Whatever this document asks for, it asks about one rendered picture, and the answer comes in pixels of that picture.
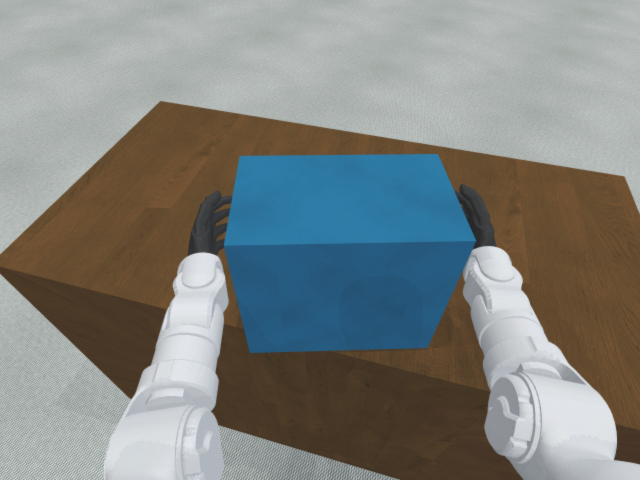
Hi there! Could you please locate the carton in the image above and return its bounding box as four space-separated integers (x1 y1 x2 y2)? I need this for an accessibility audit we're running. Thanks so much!
224 154 476 353

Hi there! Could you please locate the robot right upper arm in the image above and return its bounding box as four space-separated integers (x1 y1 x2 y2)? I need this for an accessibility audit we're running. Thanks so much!
484 372 640 480

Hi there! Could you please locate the robot left upper arm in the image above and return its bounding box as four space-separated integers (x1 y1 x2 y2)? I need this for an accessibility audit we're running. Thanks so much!
105 404 224 480

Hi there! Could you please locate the right robot hand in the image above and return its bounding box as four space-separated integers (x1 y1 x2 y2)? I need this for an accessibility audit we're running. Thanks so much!
454 184 497 249

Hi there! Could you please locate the pedestal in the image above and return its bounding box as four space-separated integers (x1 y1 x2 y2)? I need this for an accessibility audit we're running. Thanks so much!
0 101 640 480

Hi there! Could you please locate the robot left forearm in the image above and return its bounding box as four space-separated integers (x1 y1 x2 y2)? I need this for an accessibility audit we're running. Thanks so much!
104 253 229 480

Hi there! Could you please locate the robot right forearm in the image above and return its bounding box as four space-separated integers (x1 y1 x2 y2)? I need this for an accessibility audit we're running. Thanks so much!
463 246 617 458

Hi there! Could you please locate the left robot hand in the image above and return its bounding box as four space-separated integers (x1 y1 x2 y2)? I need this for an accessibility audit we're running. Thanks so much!
188 190 232 256

